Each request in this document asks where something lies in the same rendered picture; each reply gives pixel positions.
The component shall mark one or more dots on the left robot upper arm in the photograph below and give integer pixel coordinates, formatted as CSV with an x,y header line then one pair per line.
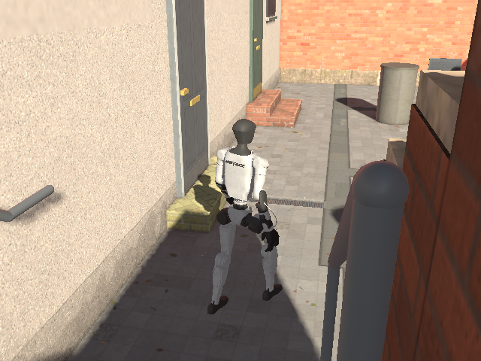
x,y
220,165

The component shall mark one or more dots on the left robot forearm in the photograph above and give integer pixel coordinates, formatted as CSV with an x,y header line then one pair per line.
x,y
223,189

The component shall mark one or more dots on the robot head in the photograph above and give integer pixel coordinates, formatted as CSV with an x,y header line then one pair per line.
x,y
244,132

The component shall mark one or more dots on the humanoid robot torso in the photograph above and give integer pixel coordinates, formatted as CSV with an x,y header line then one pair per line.
x,y
239,178

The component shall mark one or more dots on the right robot upper arm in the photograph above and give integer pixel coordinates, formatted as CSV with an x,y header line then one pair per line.
x,y
261,166

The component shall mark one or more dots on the right robot forearm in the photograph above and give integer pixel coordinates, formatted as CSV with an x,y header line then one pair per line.
x,y
264,215

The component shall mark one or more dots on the right robot hand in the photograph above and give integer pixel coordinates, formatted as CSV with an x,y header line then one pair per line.
x,y
272,239

